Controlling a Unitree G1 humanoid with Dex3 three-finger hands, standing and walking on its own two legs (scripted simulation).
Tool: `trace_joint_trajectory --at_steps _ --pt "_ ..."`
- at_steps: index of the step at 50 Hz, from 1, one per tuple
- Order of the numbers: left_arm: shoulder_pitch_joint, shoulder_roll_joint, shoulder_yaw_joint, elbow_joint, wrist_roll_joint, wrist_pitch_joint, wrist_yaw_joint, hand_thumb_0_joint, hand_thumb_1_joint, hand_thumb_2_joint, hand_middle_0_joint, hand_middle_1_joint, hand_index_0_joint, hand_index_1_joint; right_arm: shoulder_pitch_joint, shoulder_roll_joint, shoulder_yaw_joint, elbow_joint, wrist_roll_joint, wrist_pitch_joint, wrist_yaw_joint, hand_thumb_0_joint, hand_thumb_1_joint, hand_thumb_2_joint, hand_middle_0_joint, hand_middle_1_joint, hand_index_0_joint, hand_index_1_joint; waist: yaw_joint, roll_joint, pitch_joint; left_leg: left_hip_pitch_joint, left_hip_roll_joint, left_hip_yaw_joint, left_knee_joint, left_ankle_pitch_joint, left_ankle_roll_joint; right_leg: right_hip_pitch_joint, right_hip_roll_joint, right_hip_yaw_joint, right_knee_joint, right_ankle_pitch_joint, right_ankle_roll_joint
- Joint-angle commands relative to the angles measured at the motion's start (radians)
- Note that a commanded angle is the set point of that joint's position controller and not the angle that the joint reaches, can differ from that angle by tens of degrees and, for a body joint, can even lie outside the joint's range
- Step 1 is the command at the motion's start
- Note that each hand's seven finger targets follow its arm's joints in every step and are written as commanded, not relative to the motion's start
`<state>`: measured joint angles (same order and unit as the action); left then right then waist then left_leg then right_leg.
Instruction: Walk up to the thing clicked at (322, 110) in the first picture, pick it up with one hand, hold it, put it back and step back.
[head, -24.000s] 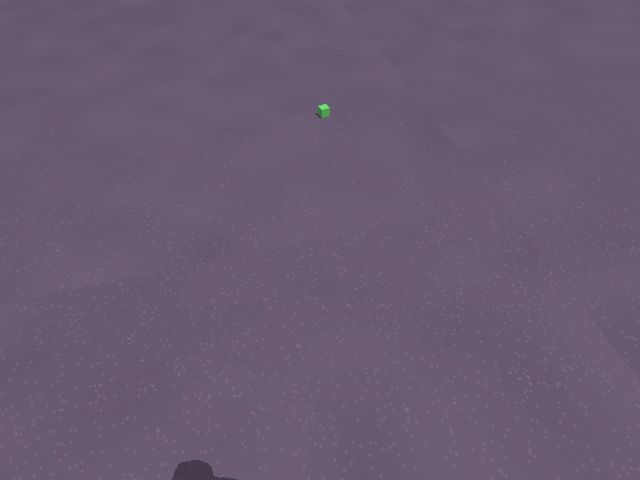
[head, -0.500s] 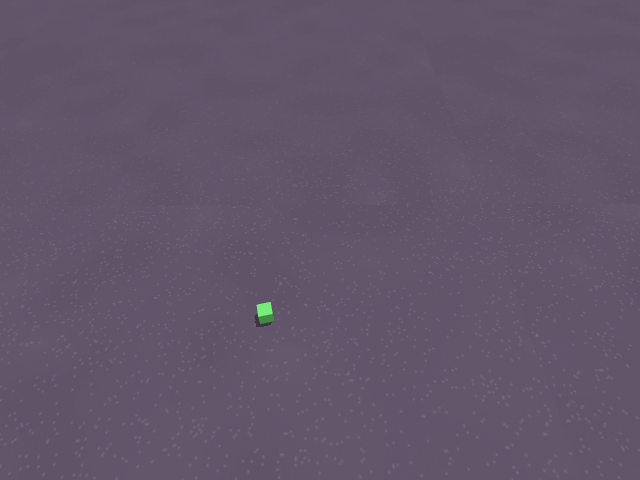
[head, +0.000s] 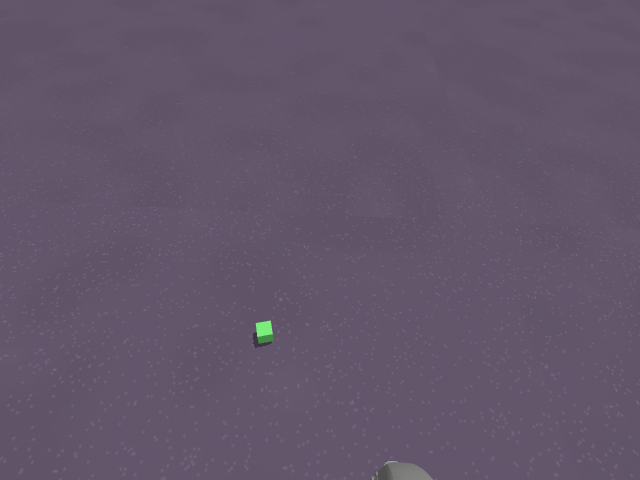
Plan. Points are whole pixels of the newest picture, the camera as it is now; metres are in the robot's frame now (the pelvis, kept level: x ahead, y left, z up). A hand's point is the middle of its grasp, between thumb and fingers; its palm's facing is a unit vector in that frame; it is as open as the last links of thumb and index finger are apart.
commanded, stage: walk up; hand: left
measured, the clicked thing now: (264, 332) +0.68 +0.19 -0.75
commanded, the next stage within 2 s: none
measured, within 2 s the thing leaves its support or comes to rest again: neither
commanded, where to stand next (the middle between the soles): +0.28 -0.04 m, yaw +0 degrees
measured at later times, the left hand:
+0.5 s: hand (183, 406) +0.24 +0.23 -0.14, palm faces -0.03 -0.93 -0.36, open 7.4 cm
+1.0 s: hand (194, 382) +0.29 +0.23 -0.16, palm faces -0.02 -0.94 -0.35, open 7.4 cm
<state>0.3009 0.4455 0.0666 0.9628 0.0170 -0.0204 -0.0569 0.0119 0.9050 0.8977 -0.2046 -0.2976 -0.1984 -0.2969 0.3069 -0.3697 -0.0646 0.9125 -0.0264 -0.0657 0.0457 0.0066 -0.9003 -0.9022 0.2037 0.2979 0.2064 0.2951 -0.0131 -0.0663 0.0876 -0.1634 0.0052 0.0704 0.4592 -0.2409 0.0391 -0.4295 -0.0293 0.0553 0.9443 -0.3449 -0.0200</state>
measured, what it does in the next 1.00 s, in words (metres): walks ahead: right foot, then left foot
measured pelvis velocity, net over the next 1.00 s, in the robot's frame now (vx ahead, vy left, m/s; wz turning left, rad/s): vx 0.22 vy -0.03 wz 0.00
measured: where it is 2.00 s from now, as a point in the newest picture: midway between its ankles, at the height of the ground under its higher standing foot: outside the picture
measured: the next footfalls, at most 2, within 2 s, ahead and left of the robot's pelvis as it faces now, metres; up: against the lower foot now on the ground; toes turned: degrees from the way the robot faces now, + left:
right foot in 0.24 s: +0.24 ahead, -0.17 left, +0.00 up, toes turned -2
left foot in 0.58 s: +0.31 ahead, +0.10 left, +0.00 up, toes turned +3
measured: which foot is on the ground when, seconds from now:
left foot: down 0.00-0.26, up 0.28-0.56, down 0.58-1.00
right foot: up 0.00-0.22, down 0.24-1.00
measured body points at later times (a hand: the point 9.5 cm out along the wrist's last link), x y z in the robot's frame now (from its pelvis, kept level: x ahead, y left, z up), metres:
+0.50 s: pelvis +0.16 -0.03 -0.01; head +0.19 -0.04 +0.44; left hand +0.24 +0.28 -0.11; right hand +0.23 -0.35 -0.12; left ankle +0.23 +0.10 -0.71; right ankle +0.19 -0.15 -0.74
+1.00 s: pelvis +0.22 -0.03 -0.01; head +0.25 -0.03 +0.44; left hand +0.29 +0.28 -0.14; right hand +0.34 -0.33 -0.13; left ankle +0.27 +0.10 -0.74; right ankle +0.20 -0.17 -0.74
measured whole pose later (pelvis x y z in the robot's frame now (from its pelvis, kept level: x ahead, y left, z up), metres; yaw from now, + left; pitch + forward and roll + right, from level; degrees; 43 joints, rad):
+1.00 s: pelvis +0.22 -0.03 -0.01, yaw +0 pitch -2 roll +0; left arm 0.15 0.37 0.00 1.05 0.00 -0.02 -0.01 0.01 0.90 0.90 -0.21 -0.30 -0.20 -0.30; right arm 0.07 -0.36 0.01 1.02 0.01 -0.02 0.01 0.01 -0.90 -0.90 0.20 0.30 0.21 0.30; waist 0.02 0.01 0.09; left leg -0.28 0.05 0.03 0.53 -0.20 -0.02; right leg -0.16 -0.03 -0.02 0.52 -0.31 0.02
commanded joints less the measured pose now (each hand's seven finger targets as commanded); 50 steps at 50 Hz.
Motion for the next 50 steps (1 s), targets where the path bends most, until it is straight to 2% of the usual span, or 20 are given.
trace_joint_trajectory --at_steps 1,7,9,11,12,13,14,19,24,27,28,29,30,31,37,38,39,40,43,50 --pt "-0.044 0.156 0.037 -0.11 0.006 -0.022 -0.007 0.0 0.9 0.9 -0.2 -0.3 -0.2 -0.3 0.033 -0.293 -0.078 -0.094 0.013 -0.036 -0.021 0.0 -0.9 -0.9 0.2 0.3 0.2 0.3 -0.024 0.203 0.014 0.057 0.254 -0.207 -0.242 0.046 0.182 -0.095 -0.067 -0.025 -0.144 0.074 0.022" --pt "-0.117 0.135 0.048 -0.149 0.005 -0.03 -0.022 0.0 0.9 0.9 -0.2 -0.3 -0.2 -0.3 0.038 -0.297 -0.074 -0.134 0.016 -0.026 -0.015 0.0 -0.9 -0.9 0.2 0.3 0.2 0.3 -0.03 0.178 0.031 -0.042 0.219 -0.152 -0.185 0.044 0.145 0.058 -0.023 -0.109 -0.329 0.176 -0.006" --pt "-0.066 0.129 0.055 -0.145 0.003 -0.038 -0.015 0.0 0.9 0.9 -0.2 -0.3 -0.2 -0.3 0.025 -0.302 -0.073 -0.148 0.016 -0.022 -0.018 0.0 -0.9 -0.9 0.2 0.3 0.2 0.3 0.009 0.174 0.003 -0.063 0.239 -0.155 -0.094 0.143 0.135 0.177 -0.016 -0.115 -0.371 0.164 -0.017" --pt "0.083 0.173 0.08 -0.111 0.004 -0.056 0.003 0.0 0.9 0.9 -0.2 -0.3 -0.2 -0.3 0.061 -0.232 -0.044 -0.159 0.02 -0.02 -0.022 0.0 -0.9 -0.9 0.2 0.3 0.2 0.3 0.088 0.012 -0.102 -0.125 0.145 -0.073 0.233 0.248 0.08 0.427 0.0 -0.077 -0.457 0.129 -0.046" --pt "0.166 0.252 0.104 -0.117 0.012 -0.064 0.015 0.0 0.9 0.9 -0.2 -0.3 -0.2 -0.3 0.09 -0.173 -0.024 -0.184 0.025 -0.024 -0.025 0.0 -0.9 -0.9 0.2 0.3 0.2 0.3 0.115 -0.203 -0.171 -0.27 0.048 -0.003 0.545 0.061 0.032 0.544 -0.207 0.221 -0.56 0.018 -0.117" --pt "0.152 0.303 0.105 -0.137 -0.003 -0.065 0.018 0.0 0.9 0.9 -0.2 -0.3 -0.2 -0.3 0.098 -0.2 -0.026 -0.175 0.029 -0.016 -0.03 0.0 -0.9 -0.9 0.2 0.3 0.2 0.3 0.106 -0.208 -0.131 -0.45 -0.056 -0.021 0.655 -0.278 0.006 0.563 -0.38 0.557 -0.686 -0.017 -0.236" --pt "0.116 0.288 0.099 -0.153 -0.016 -0.06 0.02 0.0 0.9 0.9 -0.2 -0.3 -0.2 -0.3 0.065 -0.258 -0.044 -0.153 0.017 -0.01 -0.039 0.0 -0.9 -0.9 0.2 0.3 0.2 0.3 0.095 -0.077 -0.083 -0.433 0.003 -0.121 0.745 -0.296 0.007 0.442 -0.401 0.542 -0.662 0.025 -0.283" --pt "-0.025 0.204 0.068 -0.208 -0.014 -0.058 0.026 0.0 0.9 0.9 -0.2 -0.3 -0.2 -0.3 0.137 -0.236 -0.044 -0.099 0.02 -0.001 -0.012 0.0 -0.9 -0.9 0.2 0.3 0.2 0.3 0.013 -0.099 -0.009 -0.296 0.072 -0.081 0.528 -0.134 -0.022 0.177 -0.203 0.113 -0.669 0.107 -0.216" --pt "-0.032 0.185 0.043 -0.221 -0.001 -0.044 0.036 0.0 0.9 0.9 -0.2 -0.3 -0.2 -0.3 0.055 -0.177 -0.032 -0.104 0.009 -0.003 -0.023 0.0 -0.9 -0.9 0.2 0.3 0.2 0.3 0.032 -0.079 -0.046 -0.156 0.049 -0.02 0.239 -0.023 -0.045 0.116 -0.205 0.028 -0.544 0.402 -0.205" --pt "-0.089 0.149 0.02 -0.218 -0.017 -0.019 0.042 0.0 0.9 0.9 -0.2 -0.3 -0.2 -0.3 0.078 -0.186 -0.035 -0.071 0.008 -0.014 -0.044 0.0 -0.9 -0.9 0.2 0.3 0.2 0.3 -0.013 0.01 -0.105 0.058 0.007 -0.015 0.081 0.163 -0.024 0.015 -0.151 -0.015 -0.36 0.303 -0.134" --pt "-0.09 0.111 0.004 -0.219 -0.022 -0.011 0.042 0.0 0.9 0.9 -0.2 -0.3 -0.2 -0.3 0.091 -0.226 -0.041 -0.07 0.001 -0.018 -0.053 0.0 -0.9 -0.9 0.2 0.3 0.2 0.3 -0.027 0.101 -0.109 0.082 0.088 -0.112 0.006 0.191 -0.001 -0.035 -0.109 -0.035 -0.299 0.174 -0.087" --pt "-0.053 0.068 -0.007 -0.212 -0.032 0.001 0.044 0.0 0.9 0.9 -0.2 -0.3 -0.2 -0.3 0.047 -0.294 -0.049 -0.09 -0.008 -0.023 -0.059 0.0 -0.9 -0.9 0.2 0.3 0.2 0.3 0.004 0.244 -0.119 0.036 0.288 -0.405 -0.094 0.172 0.063 -0.045 0.001 -0.067 -0.18 -0.023 -0.024" --pt "0.0 0.134 0.01 -0.165 -0.038 0.019 0.055 0.0 0.9 0.9 -0.2 -0.3 -0.2 -0.3 -0.013 -0.343 -0.053 -0.11 0.012 -0.02 -0.06 0.0 -0.9 -0.9 0.2 0.3 0.2 0.3 0.012 0.241 -0.129 -0.065 0.385 -0.532 -0.139 0.083 0.193 0.049 0.021 -0.031 -0.092 -0.24 -0.015" --pt "-0.01 0.16 0.016 -0.139 -0.03 0.025 0.059 0.0 0.9 0.9 -0.2 -0.3 -0.2 -0.3 -0.051 -0.33 -0.051 -0.105 0.009 -0.015 -0.06 0.0 -0.9 -0.9 0.2 0.3 0.2 0.3 0.019 0.209 -0.105 -0.099 0.367 -0.526 -0.133 0.042 0.211 0.059 0.001 0.005 -0.043 -0.276 -0.018" --pt "0.026 0.123 0.01 -0.023 -0.017 0.0 0.062 0.0 0.9 0.9 -0.2 -0.3 -0.2 -0.3 -0.162 -0.26 -0.011 -0.074 0.022 0.011 -0.059 0.0 -0.9 -0.9 0.2 0.3 0.2 0.3 0.062 0.247 -0.157 -0.103 0.221 -0.224 0.055 0.276 0.081 0.241 -0.013 -0.052 -0.441 0.07 -0.016" --pt "0.002 0.156 0.014 -0.022 -0.007 -0.008 0.065 0.0 0.9 0.9 -0.2 -0.3 -0.2 -0.3 -0.159 -0.229 -0.001 -0.07 0.034 0.016 -0.058 0.0 -0.9 -0.9 0.2 0.3 0.2 0.3 0.05 0.169 -0.174 -0.131 0.192 -0.194 0.095 0.277 0.043 0.288 -0.058 0.015 -0.464 0.203 -0.027" --pt "-0.054 0.188 0.014 -0.035 -0.006 -0.016 0.067 0.0 0.9 0.9 -0.2 -0.3 -0.2 -0.3 -0.156 -0.19 0.01 -0.064 0.044 0.02 -0.055 0.0 -0.9 -0.9 0.2 0.3 0.2 0.3 0.022 0.089 -0.15 -0.132 0.133 -0.151 0.119 0.196 -0.001 0.232 -0.137 0.134 -0.516 0.231 -0.059" --pt "-0.138 0.214 0.011 -0.038 -0.013 -0.016 0.059 0.0 0.9 0.9 -0.2 -0.3 -0.2 -0.3 -0.143 -0.196 0.006 -0.034 0.044 0.025 -0.055 0.0 -0.9 -0.9 0.2 0.3 0.2 0.3 -0.022 0.066 -0.109 -0.04 0.083 -0.117 0.077 0.048 -0.017 0.102 -0.163 0.138 -0.505 0.178 -0.085" --pt "-0.149 0.155 -0.015 -0.009 -0.021 -0.014 0.057 0.0 0.9 0.9 -0.2 -0.3 -0.2 -0.3 -0.227 -0.225 0.004 0.006 0.035 0.022 -0.05 0.0 -0.9 -0.9 0.2 0.3 0.2 0.3 0.006 0.108 -0.112 0.001 0.135 -0.157 0.024 0.102 0.005 0.126 -0.094 0.032 -0.505 0.152 -0.03" --pt "-0.187 0.153 -0.017 0.059 -0.024 -0.013 0.062 0.0 0.9 0.9 -0.2 -0.3 -0.2 -0.3 -0.277 -0.208 0.022 0.087 0.041 0.025 -0.048 0.0 -0.9 -0.9 0.2 0.3 0.2 0.3 0.015 0.037 -0.147 0.057 0.129 -0.119 -0.003 0.305 -0.006 0.247 -0.105 0.01 -0.55 0.359 -0.014"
